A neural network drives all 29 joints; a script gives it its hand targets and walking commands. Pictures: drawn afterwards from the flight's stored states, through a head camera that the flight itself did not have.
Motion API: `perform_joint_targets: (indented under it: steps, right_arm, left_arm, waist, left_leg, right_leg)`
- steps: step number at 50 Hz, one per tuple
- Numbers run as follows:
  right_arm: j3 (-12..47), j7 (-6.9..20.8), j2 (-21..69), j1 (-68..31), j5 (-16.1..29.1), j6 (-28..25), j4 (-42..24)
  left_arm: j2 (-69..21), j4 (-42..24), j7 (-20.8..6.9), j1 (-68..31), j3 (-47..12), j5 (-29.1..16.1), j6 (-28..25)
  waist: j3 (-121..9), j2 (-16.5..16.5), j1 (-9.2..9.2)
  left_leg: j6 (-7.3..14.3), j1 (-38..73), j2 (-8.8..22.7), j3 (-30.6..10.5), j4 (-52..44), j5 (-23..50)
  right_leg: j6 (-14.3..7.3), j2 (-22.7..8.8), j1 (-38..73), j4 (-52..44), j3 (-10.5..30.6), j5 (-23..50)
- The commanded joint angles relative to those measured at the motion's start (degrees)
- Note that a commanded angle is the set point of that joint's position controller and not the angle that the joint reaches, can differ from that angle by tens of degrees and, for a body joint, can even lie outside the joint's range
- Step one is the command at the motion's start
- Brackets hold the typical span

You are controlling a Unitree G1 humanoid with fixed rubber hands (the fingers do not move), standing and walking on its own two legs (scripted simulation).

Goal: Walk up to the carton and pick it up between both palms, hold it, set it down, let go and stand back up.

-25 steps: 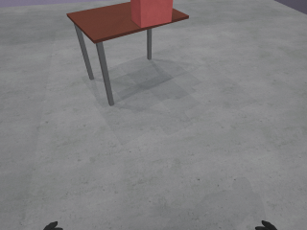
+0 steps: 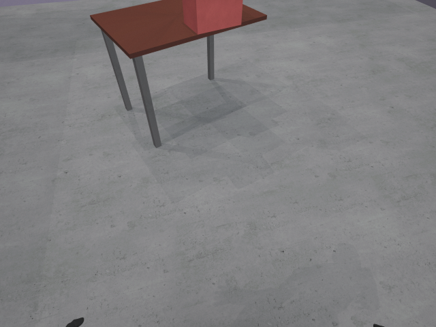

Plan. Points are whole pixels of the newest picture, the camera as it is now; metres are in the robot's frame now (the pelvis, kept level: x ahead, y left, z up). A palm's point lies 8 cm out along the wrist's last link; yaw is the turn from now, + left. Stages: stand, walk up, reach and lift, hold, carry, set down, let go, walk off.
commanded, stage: stand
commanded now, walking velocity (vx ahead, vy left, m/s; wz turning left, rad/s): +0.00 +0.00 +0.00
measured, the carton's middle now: (212, 3) +1.62 +0.06 -0.01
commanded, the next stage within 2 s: none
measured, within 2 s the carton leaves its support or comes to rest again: neither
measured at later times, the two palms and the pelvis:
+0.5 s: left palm out of the picture +0.09 +0.30 -0.11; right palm out of the picture +0.10 -0.31 -0.11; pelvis +0.01 -0.01 +0.00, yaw +0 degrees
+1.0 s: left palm out of the picture +0.07 +0.31 -0.11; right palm out of the picture +0.07 -0.31 -0.11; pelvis +0.00 +0.00 +0.00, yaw +0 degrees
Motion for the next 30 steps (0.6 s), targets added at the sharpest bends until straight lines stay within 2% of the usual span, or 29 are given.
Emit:
perform_joint_targets:
  steps: [1,2,3,4,5,6,7,8,9,10,11,12,13,14,15,17,18,19,20,21,22,23,24,25,26,27,28,29,30]
  right_arm:
    - [-2.2,-0.7,-10.7,-0.9,-0.1,-0.6,-2.7]
    - [-2.2,-0.6,-10.2,-0.7,0.2,-0.8,-2.2]
    - [-2.3,-0.5,-10.3,0.9,0.7,-1.1,-2.2]
    - [-1.9,-0.6,-10.9,0.6,0.7,-1.1,-1.5]
    - [-1.7,-0.4,-10.0,-2.2,0.2,-0.9,-2.1]
    - [-1.8,-0.7,-10.1,-2.1,0.3,-0.9,-2.3]
    - [-2.2,-0.9,-11.8,-1.0,0.0,-0.5,-1.8]
    - [-2.1,-0.9,-11.0,-1.8,0.2,-0.3,-1.9]
    - [-2.0,-0.9,-10.2,-1.1,0.1,-0.5,-2.3]
    - [-1.5,-0.9,-9.5,-0.2,0.2,-0.2,-1.7]
    - [-2.3,-1.4,-11.0,-0.8,-0.1,-0.3,-1.4]
    - [-2.5,-1.5,-10.9,-2.4,-0.2,-0.9,-2.1]
    - [-1.9,-0.9,-10.5,-2.0,-0.6,-1.0,-1.6]
    - [-2.7,-1.2,-12.6,0.1,0.3,-0.8,-1.6]
    - [-2.3,-1.1,-10.1,-2.4,-0.1,-0.6,-1.5]
    - [-1.4,-1.1,-9.0,-2.6,-0.1,0.0,-1.5]
    - [-2.5,-1.1,-11.2,-1.3,-0.1,-0.4,-1.4]
    - [-2.3,-0.7,-9.3,-2.2,0.3,-0.5,-1.4]
    - [-1.7,-0.9,-10.0,-2.0,0.2,-0.6,-1.4]
    - [-1.7,-0.8,-9.5,-2.1,0.3,-0.4,-0.5]
    - [-2.1,-0.9,-11.7,-1.0,0.1,-0.8,-0.2]
    - [-2.2,-0.9,-11.5,-2.0,-0.5,-0.8,0.3]
    - [-2.5,-0.8,-11.8,-3.5,-0.5,-0.9,-1.1]
    - [-2.0,-0.5,-9.0,-1.7,-0.4,-1.0,-0.7]
    - [-1.8,-0.9,-9.7,-2.4,-0.2,-0.6,-1.2]
    - [-2.0,-0.7,-8.9,-0.1,0.0,-0.4,0.0]
    - [-1.9,-1.1,-9.9,-1.9,-0.1,-0.3,-0.9]
    - [-2.3,-1.1,-10.0,-1.1,0.3,-0.1,-0.3]
    - [-1.8,-0.9,-9.4,-2.8,-0.2,-0.1,-1.1]
  left_arm:
    - [9.6,-2.2,0.6,0.2,2.1,0.0,-0.8]
    - [8.8,-1.5,0.8,-1.2,1.4,0.8,-0.9]
    - [9.0,-2.1,0.5,-1.2,1.6,0.4,-0.4]
    - [8.0,-1.7,0.6,-0.7,1.5,0.2,-0.6]
    - [8.7,-1.5,0.8,-1.6,1.3,0.4,-0.7]
    - [8.4,-1.0,0.6,-0.3,1.6,0.0,-0.5]
    - [9.4,-1.6,0.7,-1.7,1.7,0.3,-0.9]
    - [9.7,-2.2,0.5,-2.4,1.7,0.3,-0.6]
    - [8.8,-0.6,0.6,-2.3,1.4,0.1,-0.3]
    - [11.1,0.0,0.6,-0.3,2.1,0.0,-0.5]
    - [10.2,-0.6,0.6,-0.9,2.3,0.2,-0.7]
    - [9.7,-1.3,0.6,-2.7,1.8,0.2,-0.8]
    - [11.4,-0.5,0.6,-2.4,2.3,0.8,-0.7]
    - [9.4,-0.5,0.8,0.1,2.0,0.1,-0.8]
    - [10.5,-0.4,0.9,-2.0,2.4,0.2,-0.6]
    - [9.4,-1.0,1.1,-1.6,1.8,0.4,-0.6]
    - [8.7,-0.5,0.9,-0.7,1.6,-0.1,-0.4]
    - [8.1,-0.4,1.0,-1.2,1.5,0.6,-0.5]
    - [10.8,-1.0,1.1,-0.4,2.1,-0.1,-0.6]
    - [8.9,-1.1,1.3,-1.3,2.1,0.2,-0.8]
    - [8.5,-1.4,0.7,-1.0,1.7,-0.1,-0.8]
    - [10.7,-0.8,0.8,0.5,2.3,-0.5,-1.0]
    - [9.2,-1.5,0.9,-0.4,2.1,-0.1,-0.7]
    - [10.7,-0.4,1.1,0.4,2.6,0.6,-1.1]
    - [10.4,-0.4,0.8,-1.4,2.0,0.6,-0.9]
    - [10.9,0.0,0.9,0.0,2.4,0.3,-0.8]
    - [9.7,-0.2,0.7,0.9,2.0,-0.2,-0.6]
    - [9.5,0.0,0.7,-0.8,2.1,0.1,-1.0]
    - [10.1,0.0,0.8,-1.0,2.1,0.5,-0.6]
  waist:
    - [-4.5,2.1,0.66]
    - [-2.4,2.6,-0.61]
    - [-3.4,-0.4,-0.55]
    - [-4.0,2.2,0.14]
    - [-5.0,2.8,0.31]
    - [-5.3,0.6,0.78]
    - [-3.0,1.6,0.68]
    - [-3.7,-1.5,0.54]
    - [-3.9,-0.4,-0.22]
    - [-1.6,1.4,-0.15]
    - [-3.6,0.6,0.24]
    - [-5.1,1.9,-0.16]
    - [-3.9,0.5,0.78]
    - [-5.9,1.2,0.11]
    - [-4.1,0.6,0.24]
    - [-3.3,0.6,0.77]
    - [-5.4,0.7,-0.04]
    - [-3.2,0.2,-0.27]
    - [-5.2,-2.1,0.57]
    - [-4.2,-2.3,0.76]
    - [-3.0,-1.4,1.16]
    - [-4.5,-1.7,1.42]
    - [-4.1,2.7,1.29]
    - [-5.9,-2.3,0.44]
    - [-5.4,0.6,-0.35]
    - [-4.5,-1.6,-0.83]
    - [-2.5,0.3,0.58]
    - [-3.5,4.0,-1.11]
    - [-2.2,2.6,-0.13]
  left_leg:
    - [0.8,0.7,7.4,-5.8,-3.7,5.0]
    - [0.8,0.5,7.3,-5.6,-4.7,3.9]
    - [1.1,-0.4,7.2,-6.9,-4.1,3.1]
    - [1.4,0.1,7.6,-6.3,-3.6,7.4]
    - [0.5,1.4,7.4,-6.0,-4.8,7.6]
    - [0.9,2.4,7.3,-6.5,-3.9,9.3]
    - [0.6,1.2,7.3,-6.2,-4.0,8.5]
    - [0.7,1.0,7.4,-6.4,-3.6,9.0]
    - [0.8,1.5,7.6,-5.4,-4.4,9.1]
    - [0.7,1.0,7.3,-5.9,-4.5,8.2]
    - [1.4,1.6,7.4,-5.3,-3.8,8.7]
    - [1.0,1.8,7.1,-6.1,-3.7,9.0]
    - [0.8,0.9,7.6,-6.3,-4.5,8.8]
    - [1.1,2.3,7.0,-5.6,-4.0,6.5]
    - [1.0,0.8,7.0,-6.1,-4.0,6.9]
    - [0.9,0.7,7.5,-5.6,-4.0,4.9]
    - [1.5,2.0,7.2,-5.5,-4.4,3.3]
    - [0.9,0.6,7.3,-5.7,-5.0,3.0]
    - [1.1,0.8,7.9,-6.8,-4.8,7.0]
    - [1.0,0.5,7.7,-6.6,-4.4,9.1]
    - [1.5,0.3,7.4,-5.3,-4.4,7.1]
    - [1.5,1.6,7.7,-6.8,-4.3,8.6]
    - [1.5,1.3,7.2,-5.2,-4.1,8.1]
    - [1.0,2.9,8.2,-5.9,-4.8,8.4]
    - [1.0,3.5,8.0,-5.3,-3.2,8.5]
    - [0.5,2.7,7.4,-5.8,-4.9,7.6]
    - [1.2,1.6,7.8,-5.2,-3.7,7.9]
    - [0.7,2.2,6.8,-4.3,-3.6,6.2]
    - [1.4,0.5,7.3,-5.2,-4.0,5.2]
  right_leg:
    - [-2.4,-6.3,0.0,-2.2,4.2,6.0]
    - [-2.4,-6.1,-0.4,-2.4,3.6,3.8]
    - [-2.2,-5.5,1.2,-2.6,3.2,3.9]
    - [-2.2,-6.1,1.8,-2.2,3.8,8.1]
    - [-2.2,-6.2,2.2,-2.0,3.1,6.8]
    - [-2.4,-6.2,1.3,-2.2,3.1,7.9]
    - [-2.6,-6.1,-0.7,-1.8,3.6,7.6]
    - [-1.9,-5.6,0.8,-2.5,3.6,7.2]
    - [-2.1,-6.5,0.8,-2.0,2.8,8.1]
    - [-2.1,-5.7,-1.0,-2.7,3.8,6.2]
    - [-2.1,-6.1,1.0,-4.2,3.5,8.8]
    - [-1.9,-6.7,1.1,-2.0,3.4,9.4]
    - [-2.2,-6.1,1.9,-3.0,3.0,6.6]
    - [-2.1,-6.5,1.5,-2.7,3.5,8.5]
    - [-2.2,-6.2,1.7,-3.1,2.8,9.2]
    - [-2.1,-6.4,0.8,-3.5,3.4,5.7]
    - [-2.1,-6.7,1.0,-3.4,3.4,8.4]
    - [-2.3,-6.1,0.8,-2.5,2.5,8.6]
    - [-2.6,-6.3,2.1,-2.4,3.7,8.4]
    - [-3.0,-6.7,2.1,-2.4,3.8,9.3]
    - [-3.0,-7.5,1.4,-2.5,4.3,9.4]
    - [-2.6,-6.4,2.0,-3.1,3.5,8.4]
    - [-2.8,-7.0,2.1,-2.7,4.1,11.1]
    - [-3.0,-6.5,2.8,-2.0,3.6,10.3]
    - [-2.3,-6.5,1.5,-2.9,4.2,11.3]
    - [-2.4,-5.9,1.5,-2.5,3.4,8.2]
    - [-2.5,-6.3,0.5,-4.3,3.9,8.8]
    - [-2.6,-6.5,-0.4,-3.6,5.2,7.2]
    - [-2.3,-6.5,0.6,-4.7,4.1,8.1]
